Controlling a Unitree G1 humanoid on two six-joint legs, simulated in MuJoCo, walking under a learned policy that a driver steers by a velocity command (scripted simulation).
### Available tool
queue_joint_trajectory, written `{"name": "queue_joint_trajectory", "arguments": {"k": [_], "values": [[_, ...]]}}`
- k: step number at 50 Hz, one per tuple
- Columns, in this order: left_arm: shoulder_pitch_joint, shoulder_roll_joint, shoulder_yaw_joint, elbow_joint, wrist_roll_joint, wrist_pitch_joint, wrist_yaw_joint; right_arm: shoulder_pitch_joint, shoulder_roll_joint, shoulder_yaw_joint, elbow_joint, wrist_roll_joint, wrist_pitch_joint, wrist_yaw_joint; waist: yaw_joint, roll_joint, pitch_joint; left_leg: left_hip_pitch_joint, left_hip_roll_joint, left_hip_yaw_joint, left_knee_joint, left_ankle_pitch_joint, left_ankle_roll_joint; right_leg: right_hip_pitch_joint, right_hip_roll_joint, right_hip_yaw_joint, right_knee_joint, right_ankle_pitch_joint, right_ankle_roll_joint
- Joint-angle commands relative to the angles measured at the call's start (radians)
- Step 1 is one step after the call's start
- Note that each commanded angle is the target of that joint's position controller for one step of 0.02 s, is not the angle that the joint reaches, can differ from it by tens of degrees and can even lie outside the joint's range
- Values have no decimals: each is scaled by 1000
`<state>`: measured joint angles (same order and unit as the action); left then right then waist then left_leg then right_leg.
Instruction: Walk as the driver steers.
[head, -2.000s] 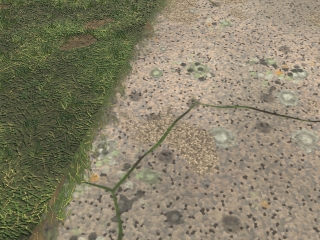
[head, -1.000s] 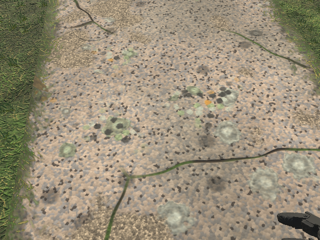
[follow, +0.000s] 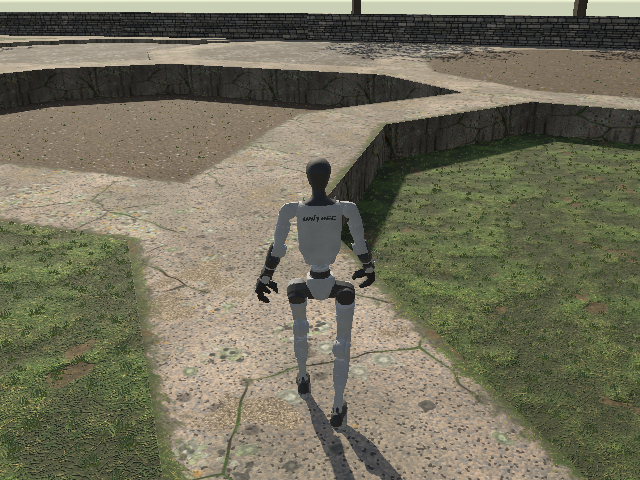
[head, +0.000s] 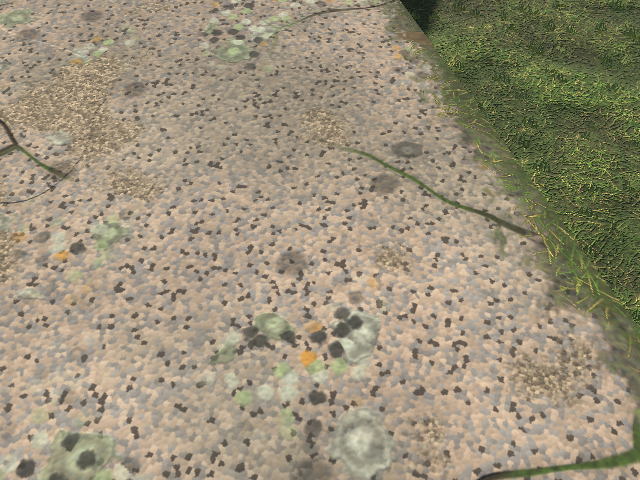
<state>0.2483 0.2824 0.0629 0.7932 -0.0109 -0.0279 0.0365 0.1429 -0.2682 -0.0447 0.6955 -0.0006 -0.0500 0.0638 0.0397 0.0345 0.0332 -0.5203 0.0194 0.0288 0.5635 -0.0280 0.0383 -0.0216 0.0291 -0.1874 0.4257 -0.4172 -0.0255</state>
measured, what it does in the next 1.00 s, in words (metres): steps on the spot, turning left: right foot, then left foot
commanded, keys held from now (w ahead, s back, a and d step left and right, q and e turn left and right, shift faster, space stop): q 0.90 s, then no key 0.10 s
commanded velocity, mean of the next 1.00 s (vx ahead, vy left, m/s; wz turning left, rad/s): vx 0.04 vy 0.00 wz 0.55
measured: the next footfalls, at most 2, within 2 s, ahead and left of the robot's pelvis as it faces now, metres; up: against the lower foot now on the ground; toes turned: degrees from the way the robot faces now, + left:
right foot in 0.46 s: +0.19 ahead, -0.14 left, +0.00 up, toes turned +22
left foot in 0.90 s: +0.05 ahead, +0.09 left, +0.00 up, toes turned +35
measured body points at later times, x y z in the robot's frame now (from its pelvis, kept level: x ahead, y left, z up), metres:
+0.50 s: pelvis +0.09 -0.04 +0.01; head +0.12 -0.05 +0.45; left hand +0.13 +0.27 -0.09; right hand +0.34 -0.26 -0.09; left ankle +0.12 +0.09 -0.71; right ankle +0.15 -0.15 -0.73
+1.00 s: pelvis +0.07 -0.02 +0.01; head +0.09 +0.02 +0.46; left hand +0.01 +0.30 -0.11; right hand +0.37 -0.15 -0.06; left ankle +0.02 +0.06 -0.73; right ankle +0.14 -0.15 -0.66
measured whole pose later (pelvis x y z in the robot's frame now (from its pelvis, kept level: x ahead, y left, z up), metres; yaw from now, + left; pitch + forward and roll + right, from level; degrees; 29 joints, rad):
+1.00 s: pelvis +0.07 -0.02 +0.01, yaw +36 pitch +2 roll -1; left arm 0.15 0.33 0.09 0.74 0.00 0.02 0.03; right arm 0.17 -0.29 -0.07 0.59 -0.01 0.04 0.00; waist 0.01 -0.05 0.05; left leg -0.29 -0.02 -0.02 0.53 -0.27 0.04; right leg -0.48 -0.06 -0.02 1.04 -0.51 0.07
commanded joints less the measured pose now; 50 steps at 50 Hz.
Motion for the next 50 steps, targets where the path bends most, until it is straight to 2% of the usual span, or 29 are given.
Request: {"name": "queue_joint_trajectory", "arguments": {"k": [1,2,3,4,5,6,8,9,11,14,19,22,23,24,25,26,27,28,29,32,36,41,43,44,45,46,47,48,50], "values": [[-6,131,26,-90,20,4,14,242,-262,-92,-38,-7,-8,-26,-129,99,-221,446,95,-202,-87,497,126,-204,-119,23,573,604,13],[125,33,-6,-107,55,-5,-8,194,-332,-94,-72,-21,-6,-36,-14,264,-353,742,347,-623,-57,786,360,-553,81,130,915,-291,84],[78,122,6,-86,31,-12,-26,192,-250,-79,-100,-15,3,-35,-94,112,-473,740,334,-652,-128,552,375,-582,44,314,989,-257,71],[-9,147,14,-110,-1,-7,-29,122,-211,-69,-116,-6,9,-37,-90,57,-350,636,290,-546,-161,383,327,-634,8,308,970,-173,57],[-45,136,13,-111,6,1,-20,76,-174,-60,-119,12,20,-43,-68,-30,-246,515,242,-475,-194,226,270,-648,-29,294,898,-106,59],[-65,138,17,-113,14,14,-9,40,-154,-52,-127,19,31,-51,-50,-28,-176,390,212,-433,-223,128,240,-623,-52,291,818,-60,64],[-44,119,17,-112,18,30,-4,8,-164,-56,-140,-3,43,-59,-13,42,-135,241,144,-385,-261,64,212,-515,-40,269,689,-9,75],[-32,102,12,-105,19,30,-1,10,-174,-61,-142,-9,45,-65,-12,60,-141,225,131,-369,-260,93,212,-491,-30,260,633,-2,85],[-38,90,8,-100,20,29,6,28,-193,-70,-141,-6,50,-79,-22,67,-173,236,129,-371,-245,109,214,-475,-20,268,546,21,105],[-68,90,8,-101,16,31,7,16,-202,-76,-150,3,65,-94,-38,83,-186,218,108,-398,-243,-71,187,-445,-14,282,450,93,115],[-97,99,15,-114,7,8,-8,16,-195,-78,-159,3,87,-94,-59,137,-160,235,99,-495,-224,-191,160,-389,5,288,274,90,93],[-24,113,30,-92,6,-9,-21,4,-176,-73,-164,20,98,-97,-15,129,-151,206,50,-503,-147,-173,106,-224,-11,269,-9,222,46],[1,182,48,-95,23,-7,-16,39,-134,-61,-165,18,99,-96,-28,5,-161,110,-19,-423,-6,-342,50,-121,-186,411,-87,224,-16],[-25,266,67,-90,53,6,-13,31,-118,-59,-202,23,90,-93,-69,-319,-91,-98,-189,-186,201,-544,-11,-128,-372,664,-154,349,-168],[-67,210,55,-123,68,2,-12,51,-200,-83,-186,0,77,-90,-53,-288,-97,-106,-126,-197,452,-577,-55,-177,-445,722,-154,418,-246],[-120,158,40,-144,57,2,-5,75,-230,-99,-156,10,79,-86,-73,-204,-94,-96,-108,-198,551,-513,-68,-188,-394,617,-127,439,-218],[-157,131,34,-152,39,4,-2,101,-212,-99,-126,14,90,-89,-85,-160,-79,-97,-100,-179,601,-457,-86,-183,-323,511,-105,434,-168],[-165,116,28,-154,23,6,3,110,-188,-94,-116,10,101,-93,-75,-154,-70,-125,-94,-170,656,-406,-103,-155,-293,456,-94,441,-149],[-156,110,23,-154,18,10,7,107,-160,-85,-116,14,108,-91,-67,-154,-61,-130,-88,-153,687,-386,-117,-153,-276,406,-92,487,-152],[-95,122,27,-143,29,27,16,21,-126,-69,-157,29,109,-87,-14,-192,-58,-158,-55,-89,570,-339,-146,-64,-262,328,-98,519,-173],[-75,173,48,-136,24,38,12,-23,-101,-52,-189,21,106,-72,16,-219,-95,-54,0,-47,369,-378,-147,-18,-313,291,-87,559,-194],[-97,205,63,-129,0,37,-10,2,-120,-60,-192,23,117,-54,1,-232,-103,115,-5,21,136,-353,-94,-57,-347,245,-50,598,-183],[-119,201,64,-122,-20,35,-11,63,-116,-67,-171,23,119,-47,-45,-210,-108,237,-28,51,-72,-208,-42,-94,-332,200,25,567,-133],[-75,171,57,-100,-21,31,-14,99,-139,-78,-157,20,118,-53,-54,-155,-119,355,-40,24,-170,-97,-7,-164,-299,151,105,476,-71],[-50,119,44,-103,12,28,-19,137,-228,-103,-160,22,114,-66,-46,59,-136,538,116,-208,-204,199,58,-373,-211,53,334,206,26],[-105,77,22,-164,51,24,-17,118,-314,-111,-190,-3,102,-72,-45,299,-127,580,362,-529,-181,472,263,-652,-64,65,562,-250,105],[-174,132,38,-170,32,23,-9,148,-254,-97,-182,-29,78,-65,-122,189,-193,523,382,-518,-209,397,343,-648,-66,208,725,-274,108],[-174,152,47,-161,8,28,-8,102,-218,-79,-168,-29,62,-66,-89,145,-149,481,318,-411,-212,317,289,-646,-87,231,764,-196,97],[-136,152,53,-124,15,39,1,-2,-163,-61,-166,3,56,-76,-46,100,-111,433,221,-302,-207,239,193,-628,-99,238,717,-52,99]]}}
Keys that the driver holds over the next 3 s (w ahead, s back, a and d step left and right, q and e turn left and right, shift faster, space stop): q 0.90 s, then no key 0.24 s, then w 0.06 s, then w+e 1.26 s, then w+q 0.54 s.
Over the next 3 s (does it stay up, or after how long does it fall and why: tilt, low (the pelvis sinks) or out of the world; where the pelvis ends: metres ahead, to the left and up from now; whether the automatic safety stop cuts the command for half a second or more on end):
stays up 0.91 0.22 0.02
